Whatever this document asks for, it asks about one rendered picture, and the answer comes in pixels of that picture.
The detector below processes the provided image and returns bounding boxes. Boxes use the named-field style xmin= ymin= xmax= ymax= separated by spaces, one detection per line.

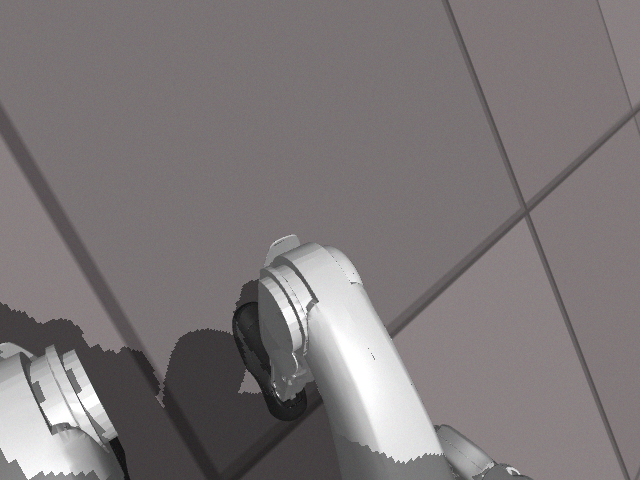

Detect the left robot foot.
xmin=109 ymin=437 xmax=131 ymax=480

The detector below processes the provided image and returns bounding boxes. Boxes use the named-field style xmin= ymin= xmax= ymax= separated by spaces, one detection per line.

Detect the right robot arm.
xmin=482 ymin=463 xmax=534 ymax=480

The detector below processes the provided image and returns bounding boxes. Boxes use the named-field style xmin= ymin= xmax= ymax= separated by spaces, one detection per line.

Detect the right robot foot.
xmin=232 ymin=302 xmax=307 ymax=421

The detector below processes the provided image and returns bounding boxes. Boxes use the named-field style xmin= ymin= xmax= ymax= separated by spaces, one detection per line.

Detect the right robot hand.
xmin=433 ymin=425 xmax=497 ymax=480

